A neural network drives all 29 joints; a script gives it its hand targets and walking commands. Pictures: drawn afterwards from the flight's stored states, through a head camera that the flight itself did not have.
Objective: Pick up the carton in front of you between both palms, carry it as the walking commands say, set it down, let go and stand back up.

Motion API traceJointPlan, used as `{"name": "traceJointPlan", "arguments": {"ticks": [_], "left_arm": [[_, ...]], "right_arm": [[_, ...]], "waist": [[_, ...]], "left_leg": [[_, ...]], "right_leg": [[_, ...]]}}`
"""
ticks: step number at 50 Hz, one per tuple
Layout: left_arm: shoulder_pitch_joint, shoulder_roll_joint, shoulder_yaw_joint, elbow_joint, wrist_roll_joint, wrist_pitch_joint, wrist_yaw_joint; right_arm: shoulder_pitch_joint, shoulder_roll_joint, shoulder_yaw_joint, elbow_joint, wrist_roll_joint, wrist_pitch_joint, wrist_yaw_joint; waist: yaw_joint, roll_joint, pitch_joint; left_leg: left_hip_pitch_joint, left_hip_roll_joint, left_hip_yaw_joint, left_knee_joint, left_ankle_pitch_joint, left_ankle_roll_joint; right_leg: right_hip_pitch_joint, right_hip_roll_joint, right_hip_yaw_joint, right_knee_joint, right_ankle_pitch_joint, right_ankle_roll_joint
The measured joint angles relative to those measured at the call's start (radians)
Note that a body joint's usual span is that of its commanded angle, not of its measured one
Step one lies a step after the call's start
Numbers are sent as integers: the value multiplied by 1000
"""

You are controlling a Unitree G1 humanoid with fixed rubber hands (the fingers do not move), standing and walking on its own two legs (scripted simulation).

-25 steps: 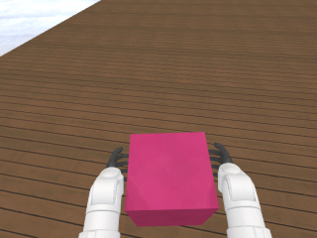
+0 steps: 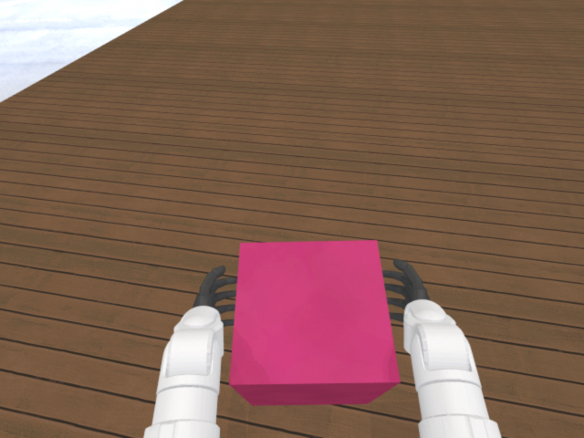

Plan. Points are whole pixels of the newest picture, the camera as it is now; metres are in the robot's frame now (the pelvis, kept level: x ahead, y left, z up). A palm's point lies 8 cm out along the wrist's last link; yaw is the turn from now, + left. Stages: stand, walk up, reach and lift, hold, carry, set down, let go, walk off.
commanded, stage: carry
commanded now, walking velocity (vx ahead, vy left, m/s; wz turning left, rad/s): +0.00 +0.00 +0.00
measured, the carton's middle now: (309, 330) +0.32 +0.00 -0.06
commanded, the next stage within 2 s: hold in 0.42 s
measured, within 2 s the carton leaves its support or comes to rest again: neither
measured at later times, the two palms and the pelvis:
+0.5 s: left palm (195, 325) +0.27 +0.16 +0.04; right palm (409, 315) +0.28 -0.14 +0.04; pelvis -0.01 +0.01 +0.01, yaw +3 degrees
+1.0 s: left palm (188, 341) +0.24 +0.16 +0.05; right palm (399, 291) +0.31 -0.13 +0.05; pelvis +0.00 -0.05 +0.01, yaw +14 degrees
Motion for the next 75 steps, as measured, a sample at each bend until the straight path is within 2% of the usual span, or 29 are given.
{"name": "traceJointPlan", "arguments": {"ticks": [21, 25, 27, 32, 36, 44, 55, 65, 70, 75], "left_arm": [[0, 0, -4, -15, -3, 2, 4], [-13, -3, -5, 9, 12, -31, -10], [-16, -3, -3, 18, 17, -39, -9], [-11, -2, 23, 25, 11, -40, -8], [-18, -3, 37, 34, 11, -32, -22], [-49, -10, 65, 78, 29, -27, -41], [-66, -15, 79, 101, 49, -31, -48], [-71, -16, 84, 98, 51, -31, -46], [-134, -34, 143, 175, 88, -66, -46], [-232, -70, 246, 286, 161, -158, -33]], "right_arm": [[0, 0, 3, -14, 3, 3, -3], [23, -4, 1, -59, -2, 3, 17], [33, -6, 3, -66, 1, 0, 26], [12, -2, 6, -22, -8, -11, 32], [-23, 5, -18, 23, -28, -14, 33], [-64, 14, -58, 71, -56, -8, 34], [-63, 14, -63, 69, -52, -2, 39], [-72, 16, -67, 73, -52, -4, 39], [-135, 35, -138, 143, -96, -38, 46], [-228, 58, -255, 237, -173, -125, 53]], "waist": [[1, -1, 12], [-24, 5, 113], [-22, -4, 139], [0, -6, 156], [4, 2, 153], [-2, 20, 141], [-9, 21, 136], [-10, 20, 134], [-24, 21, 146], [-45, 26, 164]], "left_leg": [[-12, -8, 5, 7, 5, 13], [89, -35, -59, -63, 45, 16], [127, -54, -91, -103, 72, 13], [168, -72, -156, -136, 100, 3], [176, -76, -203, -135, 106, -8], [178, -61, -254, -128, 107, -35], [188, -45, -295, -149, 111, -52], [190, -48, -310, -159, 108, -57], [159, -60, -310, -121, 91, -51], [57, -73, -302, -38, 61, -42]], "right_leg": [[-8, -10, 6, -3, 15, 10], [119, 46, 147, -79, 32, 2], [161, 59, 204, -105, 45, 14], [218, 74, 238, -122, 22, 23], [240, 87, 237, -116, 13, 23], [254, 112, 210, -109, 4, -4], [263, 135, 189, -115, -2, -32], [268, 137, 189, -129, -5, -32], [242, 131, 193, -101, -20, -24], [144, 125, 203, -31, -43, -12]]}}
